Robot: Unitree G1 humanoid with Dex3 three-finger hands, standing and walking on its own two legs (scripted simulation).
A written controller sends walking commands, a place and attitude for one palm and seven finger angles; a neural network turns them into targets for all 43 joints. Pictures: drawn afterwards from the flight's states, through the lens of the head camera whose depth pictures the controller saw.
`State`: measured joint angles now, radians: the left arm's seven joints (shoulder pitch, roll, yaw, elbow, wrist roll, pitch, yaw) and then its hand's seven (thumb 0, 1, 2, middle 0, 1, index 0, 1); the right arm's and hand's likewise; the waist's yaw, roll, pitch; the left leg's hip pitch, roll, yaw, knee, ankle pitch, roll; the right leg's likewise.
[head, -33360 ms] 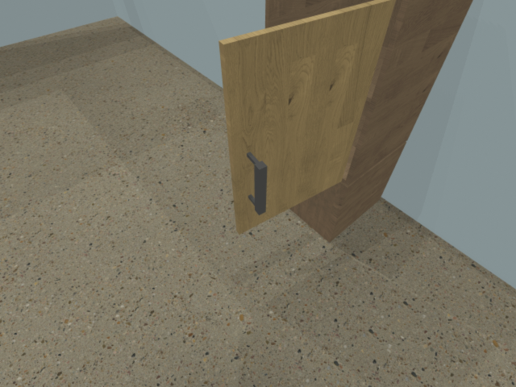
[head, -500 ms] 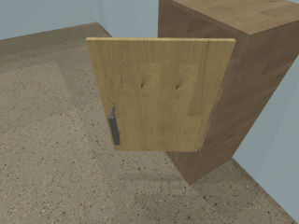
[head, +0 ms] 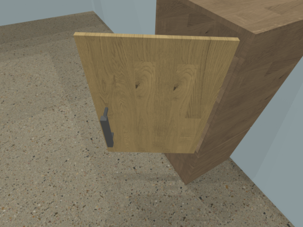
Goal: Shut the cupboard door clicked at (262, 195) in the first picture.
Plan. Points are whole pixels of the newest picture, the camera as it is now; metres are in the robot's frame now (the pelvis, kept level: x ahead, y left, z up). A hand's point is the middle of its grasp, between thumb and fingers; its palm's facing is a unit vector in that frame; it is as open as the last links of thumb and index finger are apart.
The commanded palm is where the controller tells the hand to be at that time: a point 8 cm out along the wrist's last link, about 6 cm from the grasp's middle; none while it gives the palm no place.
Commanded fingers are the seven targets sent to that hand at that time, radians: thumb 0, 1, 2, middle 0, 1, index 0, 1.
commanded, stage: come to a stop and stand still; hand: left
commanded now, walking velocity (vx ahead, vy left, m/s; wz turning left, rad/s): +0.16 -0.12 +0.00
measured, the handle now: (108, 128) +0.47 +0.20 -0.10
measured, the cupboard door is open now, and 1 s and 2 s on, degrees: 59 59 59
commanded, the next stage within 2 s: none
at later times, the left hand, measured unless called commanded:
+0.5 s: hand out of the picture +0.05 +0.17 -0.17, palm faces +0.05 -0.98 -0.22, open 7.3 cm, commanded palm none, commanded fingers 0.00 0.90 0.90 -0.20 -0.30 -0.20 -0.30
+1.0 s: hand out of the picture +0.01 +0.22 -0.17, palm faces +0.02 -0.97 -0.22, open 7.3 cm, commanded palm none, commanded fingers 0.00 0.90 0.90 -0.20 -0.30 -0.20 -0.30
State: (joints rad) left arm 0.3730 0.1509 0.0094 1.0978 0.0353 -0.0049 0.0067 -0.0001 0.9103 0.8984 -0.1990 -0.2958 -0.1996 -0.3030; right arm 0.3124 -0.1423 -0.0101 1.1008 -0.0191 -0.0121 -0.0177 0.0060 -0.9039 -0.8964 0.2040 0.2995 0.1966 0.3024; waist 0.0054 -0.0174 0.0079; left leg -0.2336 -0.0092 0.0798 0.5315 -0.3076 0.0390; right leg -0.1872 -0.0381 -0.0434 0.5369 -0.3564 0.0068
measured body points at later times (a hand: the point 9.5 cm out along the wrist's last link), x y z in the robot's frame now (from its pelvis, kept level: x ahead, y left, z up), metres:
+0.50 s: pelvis +0.04 -0.01 +0.01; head +0.08 +0.00 +0.45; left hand +0.05 +0.22 -0.15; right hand +0.09 -0.24 -0.15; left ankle +0.00 +0.09 -0.73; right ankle -0.04 -0.12 -0.72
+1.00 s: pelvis -0.04 +0.02 +0.00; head -0.05 +0.04 +0.45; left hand +0.01 +0.27 -0.15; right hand +0.05 -0.23 -0.13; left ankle +0.01 +0.09 -0.73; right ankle -0.05 -0.12 -0.73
